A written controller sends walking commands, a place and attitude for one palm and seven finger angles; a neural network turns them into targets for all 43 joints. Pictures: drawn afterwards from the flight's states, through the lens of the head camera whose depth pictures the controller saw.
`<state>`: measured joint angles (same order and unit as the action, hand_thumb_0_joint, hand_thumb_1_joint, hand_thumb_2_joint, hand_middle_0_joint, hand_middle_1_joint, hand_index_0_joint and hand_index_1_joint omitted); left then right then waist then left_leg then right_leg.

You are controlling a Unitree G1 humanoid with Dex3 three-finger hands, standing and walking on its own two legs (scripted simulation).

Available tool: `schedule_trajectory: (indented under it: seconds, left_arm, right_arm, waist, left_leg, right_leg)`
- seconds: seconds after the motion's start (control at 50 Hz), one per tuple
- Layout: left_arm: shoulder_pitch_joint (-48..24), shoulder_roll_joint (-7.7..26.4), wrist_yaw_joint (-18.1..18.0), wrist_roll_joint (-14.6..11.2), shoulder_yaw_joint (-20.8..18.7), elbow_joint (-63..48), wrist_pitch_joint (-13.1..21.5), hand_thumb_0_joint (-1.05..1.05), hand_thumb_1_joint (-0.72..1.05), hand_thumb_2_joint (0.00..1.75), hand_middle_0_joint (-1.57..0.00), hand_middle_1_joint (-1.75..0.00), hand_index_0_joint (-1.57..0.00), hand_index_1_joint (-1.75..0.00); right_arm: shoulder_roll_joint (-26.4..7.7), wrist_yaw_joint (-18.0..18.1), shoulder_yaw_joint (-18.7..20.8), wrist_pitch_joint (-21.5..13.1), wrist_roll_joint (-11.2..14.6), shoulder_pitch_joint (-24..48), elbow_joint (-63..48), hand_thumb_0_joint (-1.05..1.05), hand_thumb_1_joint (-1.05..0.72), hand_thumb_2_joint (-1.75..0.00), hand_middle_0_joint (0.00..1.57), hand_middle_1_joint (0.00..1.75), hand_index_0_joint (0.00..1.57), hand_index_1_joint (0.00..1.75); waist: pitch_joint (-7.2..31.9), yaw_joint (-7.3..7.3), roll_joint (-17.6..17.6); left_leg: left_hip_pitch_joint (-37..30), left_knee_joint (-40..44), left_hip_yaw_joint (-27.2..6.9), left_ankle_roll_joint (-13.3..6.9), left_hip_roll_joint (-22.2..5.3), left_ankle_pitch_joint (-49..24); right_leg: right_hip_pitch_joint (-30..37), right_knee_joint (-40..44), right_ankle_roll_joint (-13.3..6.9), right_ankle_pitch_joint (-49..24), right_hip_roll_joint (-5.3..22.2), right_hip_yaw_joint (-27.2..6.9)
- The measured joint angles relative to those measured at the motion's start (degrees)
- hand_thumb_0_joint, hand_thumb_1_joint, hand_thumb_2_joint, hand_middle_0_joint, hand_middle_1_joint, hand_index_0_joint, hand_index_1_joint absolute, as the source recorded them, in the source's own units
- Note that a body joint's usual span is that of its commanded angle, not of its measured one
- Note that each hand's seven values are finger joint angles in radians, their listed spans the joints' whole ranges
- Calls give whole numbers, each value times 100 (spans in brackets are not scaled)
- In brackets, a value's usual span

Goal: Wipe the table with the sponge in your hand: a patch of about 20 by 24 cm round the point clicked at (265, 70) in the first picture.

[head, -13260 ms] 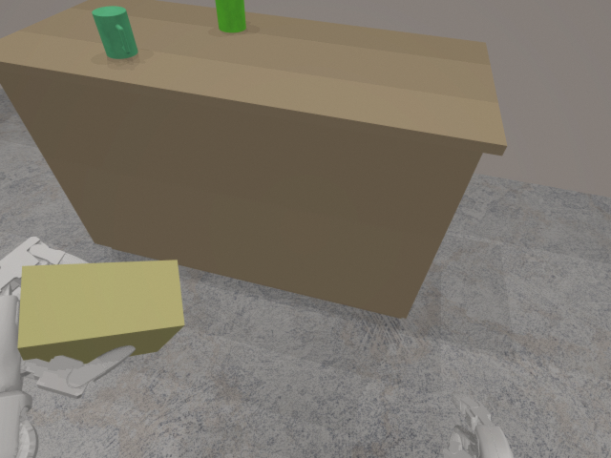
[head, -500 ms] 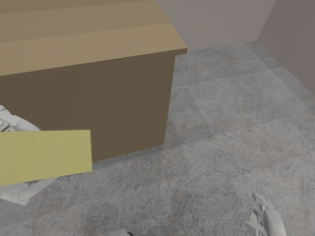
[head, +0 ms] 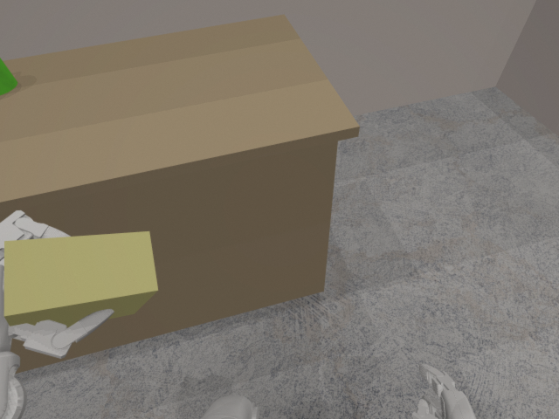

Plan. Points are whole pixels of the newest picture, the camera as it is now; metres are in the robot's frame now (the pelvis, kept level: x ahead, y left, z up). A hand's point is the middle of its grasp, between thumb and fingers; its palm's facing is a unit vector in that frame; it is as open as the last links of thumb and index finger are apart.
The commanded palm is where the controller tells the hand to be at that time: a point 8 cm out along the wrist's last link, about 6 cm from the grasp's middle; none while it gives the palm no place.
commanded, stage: take the last steps up to it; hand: left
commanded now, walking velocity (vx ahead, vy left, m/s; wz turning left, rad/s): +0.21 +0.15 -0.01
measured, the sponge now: (103, 281) +0.23 +0.21 +0.14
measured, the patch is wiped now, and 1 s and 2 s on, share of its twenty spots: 0.00 0.00 0.00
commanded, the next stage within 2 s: come to a stop and stand still in 0.60 s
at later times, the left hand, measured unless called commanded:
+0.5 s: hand (28, 221) +0.29 +0.31 +0.18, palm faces +0.35 -0.83 -0.43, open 10.2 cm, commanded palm +0.23 +0.36 +0.18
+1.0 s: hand (10, 212) +0.30 +0.35 +0.18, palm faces +0.34 -0.83 -0.44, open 10.2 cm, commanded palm +0.25 +0.40 +0.18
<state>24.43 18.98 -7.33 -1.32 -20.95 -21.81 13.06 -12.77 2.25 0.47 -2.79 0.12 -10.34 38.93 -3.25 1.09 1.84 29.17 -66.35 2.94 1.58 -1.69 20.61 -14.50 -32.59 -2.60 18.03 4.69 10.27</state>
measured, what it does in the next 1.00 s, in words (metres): steps to the left: left foot, then right foot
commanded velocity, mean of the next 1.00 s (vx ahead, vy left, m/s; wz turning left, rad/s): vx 0.08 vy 0.07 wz -0.02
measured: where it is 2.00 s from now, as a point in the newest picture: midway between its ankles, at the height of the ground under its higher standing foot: outside the picture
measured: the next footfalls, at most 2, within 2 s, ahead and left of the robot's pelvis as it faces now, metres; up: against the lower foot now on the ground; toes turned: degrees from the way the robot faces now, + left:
left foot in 0.24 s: +0.14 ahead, +0.18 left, +0.00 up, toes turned +8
right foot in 0.60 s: +0.11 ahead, -0.01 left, +0.00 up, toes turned -12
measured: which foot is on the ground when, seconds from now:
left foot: up 0.00-0.22, down 0.24-0.62, up 0.64-0.94, down 0.96-1.00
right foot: down 0.00-0.24, up 0.26-0.58, down 0.60-0.96, up 0.98-1.00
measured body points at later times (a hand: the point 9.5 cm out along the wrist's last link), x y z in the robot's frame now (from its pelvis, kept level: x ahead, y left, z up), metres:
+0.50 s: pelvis +0.06 +0.08 +0.00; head +0.10 +0.08 +0.45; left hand +0.26 +0.35 +0.20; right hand +0.22 -0.12 -0.10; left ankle +0.10 +0.17 -0.74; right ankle +0.05 -0.02 -0.69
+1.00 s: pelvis +0.08 +0.12 -0.01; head +0.11 +0.13 +0.44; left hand +0.28 +0.39 +0.20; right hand +0.25 -0.15 -0.08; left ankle +0.15 +0.25 -0.74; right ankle +0.07 +0.01 -0.73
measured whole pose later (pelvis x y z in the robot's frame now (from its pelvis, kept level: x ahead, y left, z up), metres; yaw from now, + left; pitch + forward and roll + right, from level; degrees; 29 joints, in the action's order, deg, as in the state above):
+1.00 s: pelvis +0.08 +0.12 -0.01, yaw -2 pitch -3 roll +1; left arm 28.7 24.1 -8.9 -1.4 -21.4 -34.9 12.2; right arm -13.7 4.7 3.2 -1.3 0.2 -9.7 31.9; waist -6.4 0.2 -3.2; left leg 17.0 -31.5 6.7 0.6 -3.1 10.7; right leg -14.8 -40.6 1.0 25.5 5.2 5.8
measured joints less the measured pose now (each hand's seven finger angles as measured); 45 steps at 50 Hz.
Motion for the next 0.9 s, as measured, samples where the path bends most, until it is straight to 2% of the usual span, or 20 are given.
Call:
schedule_trajectory:
  seconds: [0.04,0.1,0.16,0.22,0.24,0.28,0.32,0.36,0.4,0.44,0.5,0.56,0.6,0.62,0.66,0.72,0.76,0.8,0.9]
  left_arm:
    - [92,-43,-6,30,64,-51,33,-1,-52,100,-71,-135,-74,-134]
    - [265,22,-10,59,174,-419,83,-1,-52,100,-71,-135,-74,-134]
    - [488,186,-36,67,143,-942,126,-1,-52,99,-71,-135,-74,-134]
    - [640,373,-98,47,-32,-1336,157,-1,-52,99,-71,-135,-74,-134]
    - [635,430,-121,34,-102,-1415,176,-1,-52,99,-71,-135,-74,-134]
    - [360,565,-173,18,-235,-1299,220,-1,-52,99,-71,-135,-74,-134]
    - [38,582,-178,40,-265,-938,244,-1,-52,99,-71,-135,-74,-134]
    - [-159,529,-165,36,-273,-653,148,-1,-52,99,-71,-135,-74,-134]
    - [-173,427,-150,26,-251,-616,38,-1,-52,99,-71,-135,-74,-134]
    - [-47,308,-116,1,-161,-757,-14,-1,-52,99,-71,-135,-74,-134]
    - [207,243,-60,-14,5,-1018,-22,-1,-52,99,-71,-135,-74,-134]
    - [382,344,-42,-28,31,-1100,-49,-1,-52,99,-71,-135,-74,-134]
    - [416,455,-51,-24,-48,-1025,-78,-1,-52,99,-71,-135,-74,-134]
    - [375,444,-52,-8,-59,-923,-86,-1,-52,99,-71,-135,-74,-134]
    - [287,383,-60,3,-49,-703,-123,-1,-52,99,-71,-135,-74,-134]
    - [156,209,-73,-52,-15,-412,-146,-1,-52,99,-71,-135,-74,-134]
    - [163,93,-93,-32,5,-304,-134,-1,-52,99,-71,-135,-74,-134]
    - [205,49,-112,-1,51,-317,-112,-1,-52,99,-71,-135,-74,-134]
    - [439,134,-131,29,166,-865,-121,-1,-52,99,-71,-135,-74,-134]
  right_arm:
    - [-121,-1,68,18,-11,29,-95,1,-90,-90,21,30,20,30]
    - [-246,17,182,9,-22,43,-281,1,-91,-90,20,30,20,30]
    - [-303,40,295,-9,-30,18,-474,1,-91,-90,20,30,20,30]
    - [-306,85,369,-17,-22,-60,-631,1,-91,-90,20,30,20,30]
    - [-318,106,387,-29,-11,-103,-690,1,-91,-90,20,30,20,30]
    - [-138,148,424,-34,18,-41,-663,1,-91,-90,20,30,20,30]
    - [60,126,337,-45,37,10,-605,1,-91,-90,20,30,20,30]
    - [245,81,194,-78,57,32,-544,1,-91,-90,20,30,20,30]
    - [404,22,60,-124,71,25,-511,1,-91,-90,20,30,20,30]
    - [517,-29,-58,-183,67,-9,-495,1,-90,-90,20,30,20,30]
    - [600,-39,-195,-246,40,-73,-468,1,-90,-90,20,30,20,30]
    - [607,-5,-273,-242,10,-121,-420,1,-90,-90,21,30,21,30]
    - [570,23,-293,-205,-3,-148,-396,1,-90,-90,21,30,21,30]
    - [505,34,-277,-172,-5,-139,-369,1,-90,-90,21,30,21,30]
    - [369,31,-220,-68,-6,-124,-277,1,-90,-90,21,30,21,30]
    - [180,-31,-124,26,20,-111,-141,1,-90,-90,21,30,21,30]
    - [45,-16,-89,79,15,-98,-144,1,-90,-90,21,30,21,30]
    - [-67,32,-40,106,10,-73,-211,1,-90,-90,21,30,20,30]
    - [-267,165,132,127,-11,-1,-517,1,-91,-90,20,30,20,30]
  waist:
    - [-71,-85,-97]
    - [-242,-161,-277]
    - [-364,-147,-416]
    - [-323,-109,-439]
    - [-259,-93,-381]
    - [-264,-62,-512]
    - [-208,-65,-498]
    - [-127,-96,-426]
    - [-71,-98,-366]
    - [-41,-100,-304]
    - [-38,-72,-200]
    - [-42,-7,-114]
    - [-18,33,-82]
    - [-30,34,29]
    - [-2,11,178]
    - [22,-2,31]
    - [0,-58,-83]
    - [-67,-128,-203]
    - [-283,-218,-375]
  left_leg:
    - [134,250,-22,13,-124,-189]
    - [10,1365,113,-11,-282,-371]
    - [-324,2470,298,-57,-288,-442]
    - [-864,3463,511,-74,-188,-834]
    - [-1061,3744,557,-105,-174,-1036]
    - [-1014,3435,660,-252,-77,-1018]
    - [-978,3252,668,-362,-80,-766]
    - [-1003,3317,643,-411,-94,-721]
    - [-1057,3455,671,-426,-92,-773]
    - [-1107,3594,702,-463,-67,-815]
    - [-1157,3729,735,-490,-13,-847]
    - [-1168,3710,776,-478,31,-802]
    - [-1118,3536,814,-450,59,-687]
    - [-1080,3378,783,-433,9,-596]
    - [-920,2828,614,-307,-18,-46]
    - [-465,1276,266,-64,138,319]
    - [-329,906,159,29,89,298]
    - [-371,1245,139,50,-11,239]
    - [-805,2818,197,44,-144,-357]
  right_leg:
    - [129,228,38,-90,57,3]
    - [282,412,125,-138,162,3]
    - [355,388,242,-74,237,-52]
    - [352,99,407,153,268,-142]
    - [295,-124,466,296,251,-174]
    - [-27,-1099,401,893,319,-442]
    - [-476,-2291,337,1366,139,-622]
    - [-826,-2998,353,1292,22,-563]
    - [-1056,-3170,392,1067,-7,-467]
    - [-1137,-2910,423,869,-11,-381]
    - [-994,-2075,448,733,-40,-277]
    - [-626,-1065,444,697,-124,-177]
    - [-285,-304,376,396,-172,-105]
    - [-199,-134,211,46,-228,-64]
    - [-159,-175,-22,-9,-275,-7]
    - [-46,-107,-65,84,-138,-79]
    - [91,94,-1,-6,-63,-117]
    - [198,240,42,-83,20,-135]
    - [298,207,187,-63,134,-130]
